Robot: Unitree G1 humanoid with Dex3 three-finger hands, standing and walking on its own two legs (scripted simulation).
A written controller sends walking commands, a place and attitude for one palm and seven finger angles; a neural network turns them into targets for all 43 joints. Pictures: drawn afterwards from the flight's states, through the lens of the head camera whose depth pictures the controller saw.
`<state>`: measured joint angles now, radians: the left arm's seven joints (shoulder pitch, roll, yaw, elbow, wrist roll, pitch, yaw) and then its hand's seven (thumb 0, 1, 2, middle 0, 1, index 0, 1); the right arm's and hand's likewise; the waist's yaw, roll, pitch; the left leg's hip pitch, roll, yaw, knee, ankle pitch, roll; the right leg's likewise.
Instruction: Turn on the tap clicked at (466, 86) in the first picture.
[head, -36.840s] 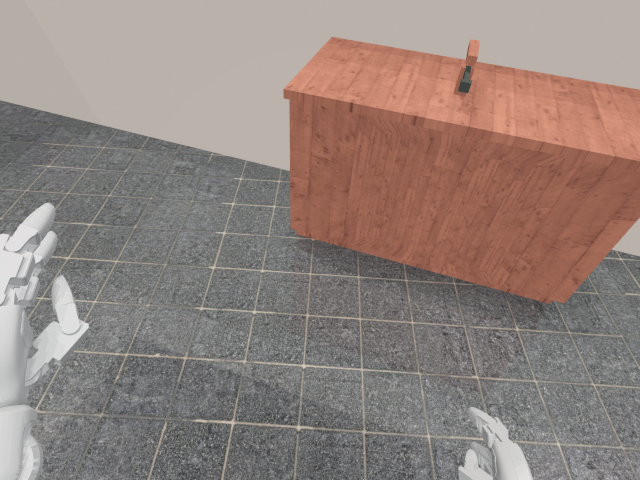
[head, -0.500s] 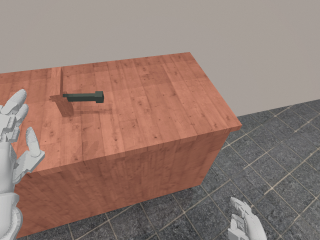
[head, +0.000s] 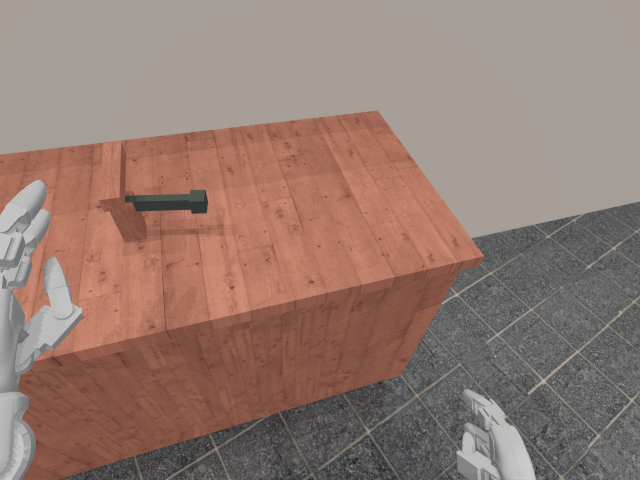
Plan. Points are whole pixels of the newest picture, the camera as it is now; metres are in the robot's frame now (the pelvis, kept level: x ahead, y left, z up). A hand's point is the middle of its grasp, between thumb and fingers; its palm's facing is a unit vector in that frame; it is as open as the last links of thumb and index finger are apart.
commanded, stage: turn the palm inward beside the body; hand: left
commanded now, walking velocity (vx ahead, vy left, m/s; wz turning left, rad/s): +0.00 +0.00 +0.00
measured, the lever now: (198, 201) +0.51 +0.25 +0.01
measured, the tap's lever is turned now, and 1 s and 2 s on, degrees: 79 79 79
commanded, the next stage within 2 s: none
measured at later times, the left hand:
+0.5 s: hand (87, 360) +0.18 +0.22 +0.15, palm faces +0.57 -0.77 -0.28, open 7.4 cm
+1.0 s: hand (143, 337) +0.22 +0.20 +0.12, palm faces +0.52 -0.81 -0.27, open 7.4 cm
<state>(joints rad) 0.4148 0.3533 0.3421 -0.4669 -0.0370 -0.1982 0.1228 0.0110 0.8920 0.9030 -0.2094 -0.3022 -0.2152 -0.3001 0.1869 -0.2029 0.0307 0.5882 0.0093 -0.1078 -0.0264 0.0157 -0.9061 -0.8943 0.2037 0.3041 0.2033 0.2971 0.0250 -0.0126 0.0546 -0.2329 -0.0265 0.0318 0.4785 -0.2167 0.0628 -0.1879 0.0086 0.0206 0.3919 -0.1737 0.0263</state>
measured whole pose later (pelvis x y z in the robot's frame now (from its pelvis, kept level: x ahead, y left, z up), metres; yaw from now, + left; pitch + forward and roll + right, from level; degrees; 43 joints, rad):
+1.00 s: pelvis +0.04 -0.08 -0.02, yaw +2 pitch +2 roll +1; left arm 0.48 0.28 0.37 -0.35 -0.19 -0.09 0.09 0.01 0.90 0.90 -0.21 -0.30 -0.21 -0.30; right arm 0.21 -0.27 0.00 0.70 0.01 -0.21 -0.09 0.02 -0.91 -0.89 0.20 0.30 0.20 0.30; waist 0.06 0.04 -0.07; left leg -0.36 0.00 -0.06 0.68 -0.35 -0.01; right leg -0.33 0.05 -0.08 0.67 -0.38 -0.08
